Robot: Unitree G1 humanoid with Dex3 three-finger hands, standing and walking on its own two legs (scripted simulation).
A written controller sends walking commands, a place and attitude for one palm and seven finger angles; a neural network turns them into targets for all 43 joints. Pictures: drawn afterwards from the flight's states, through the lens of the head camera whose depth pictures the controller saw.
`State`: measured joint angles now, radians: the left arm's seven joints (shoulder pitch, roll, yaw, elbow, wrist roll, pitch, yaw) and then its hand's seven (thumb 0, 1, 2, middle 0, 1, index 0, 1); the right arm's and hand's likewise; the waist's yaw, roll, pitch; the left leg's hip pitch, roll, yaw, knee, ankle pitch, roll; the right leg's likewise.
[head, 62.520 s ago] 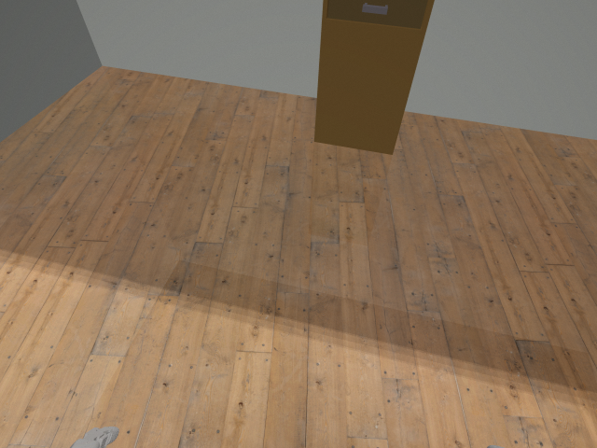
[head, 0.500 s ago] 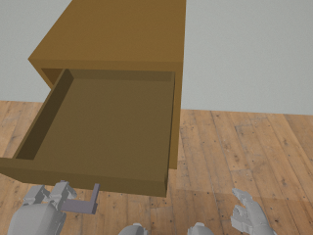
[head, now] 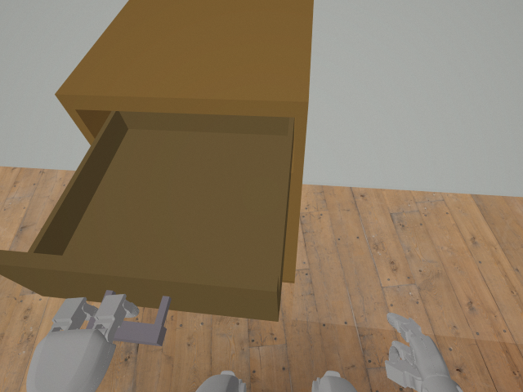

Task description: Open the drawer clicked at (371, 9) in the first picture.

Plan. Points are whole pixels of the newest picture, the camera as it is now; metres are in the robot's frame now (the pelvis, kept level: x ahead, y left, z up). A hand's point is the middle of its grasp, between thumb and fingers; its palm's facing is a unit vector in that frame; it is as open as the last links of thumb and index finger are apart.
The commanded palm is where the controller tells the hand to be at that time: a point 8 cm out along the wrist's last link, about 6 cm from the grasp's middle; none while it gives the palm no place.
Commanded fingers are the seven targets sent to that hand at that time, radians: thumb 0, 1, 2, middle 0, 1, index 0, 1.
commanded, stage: lift the hand off the handle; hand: left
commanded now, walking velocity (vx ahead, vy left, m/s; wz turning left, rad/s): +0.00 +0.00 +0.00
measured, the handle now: (131, 315) +0.21 +0.21 +0.03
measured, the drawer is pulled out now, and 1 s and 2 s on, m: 0.30 0.30 0.30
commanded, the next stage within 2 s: draw the hand back to the body in 1.44 s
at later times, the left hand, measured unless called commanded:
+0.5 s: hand (81, 347) +0.17 +0.24 +0.05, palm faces -0.02 -0.09 -1.00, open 13.7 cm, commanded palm +0.14 +0.24 +0.11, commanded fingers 0.00 -0.50 0.30 -0.30 -1.20 -0.30 -1.20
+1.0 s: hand (45, 334) +0.17 +0.25 +0.12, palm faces +0.05 -0.11 -0.99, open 13.8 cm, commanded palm +0.13 +0.24 +0.18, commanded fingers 0.00 -0.50 0.30 -0.30 -1.20 -0.30 -1.20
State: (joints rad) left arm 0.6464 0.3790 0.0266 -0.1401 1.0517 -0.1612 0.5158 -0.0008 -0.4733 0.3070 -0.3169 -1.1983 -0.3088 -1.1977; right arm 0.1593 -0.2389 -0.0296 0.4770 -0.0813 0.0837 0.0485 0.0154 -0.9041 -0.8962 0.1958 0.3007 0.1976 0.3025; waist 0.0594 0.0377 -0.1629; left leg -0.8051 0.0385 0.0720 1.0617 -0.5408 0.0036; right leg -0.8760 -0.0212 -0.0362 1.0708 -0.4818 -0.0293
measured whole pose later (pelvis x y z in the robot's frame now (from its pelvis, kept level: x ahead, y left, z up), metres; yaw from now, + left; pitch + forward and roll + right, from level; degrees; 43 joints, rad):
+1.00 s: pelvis +0.02 +0.02 +0.05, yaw -1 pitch +8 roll +0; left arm 0.76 0.44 0.05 -0.46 0.91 -0.06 0.33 0.00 -0.49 0.30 -0.32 -1.20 -0.32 -1.20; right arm 0.18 -0.25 -0.01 0.47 -0.03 0.07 0.05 0.02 -0.90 -0.90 0.20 0.30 0.20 0.30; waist 0.10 0.08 -0.12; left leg -0.45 0.03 0.09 0.76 -0.44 0.02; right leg -0.52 -0.01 -0.02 0.76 -0.38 0.00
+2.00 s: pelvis +0.02 +0.03 +0.07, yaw +0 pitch +2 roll -1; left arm 0.65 0.54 0.11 -0.56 0.83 -0.02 0.11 0.00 -0.49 0.30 -0.32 -1.20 -0.31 -1.20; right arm 0.17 -0.28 0.02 0.49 0.00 0.09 0.01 0.02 -0.90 -0.90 0.20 0.30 0.20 0.30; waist 0.12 0.10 -0.03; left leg -0.22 0.01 0.08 0.52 -0.33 0.03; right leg -0.26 -0.02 -0.04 0.49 -0.25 0.01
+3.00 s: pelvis +0.03 +0.00 +0.08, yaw +2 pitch -3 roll +0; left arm 0.55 0.32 0.28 -0.48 -0.05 -0.09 0.12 0.01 0.69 0.81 -0.22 -0.42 -0.22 -0.43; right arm 0.16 -0.22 0.01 0.62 0.01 -0.12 -0.08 0.02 -0.90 -0.90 0.20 0.30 0.20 0.30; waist 0.06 0.08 0.03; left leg -0.07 0.02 0.03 0.41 -0.29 0.00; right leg -0.11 0.00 -0.09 0.40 -0.24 -0.02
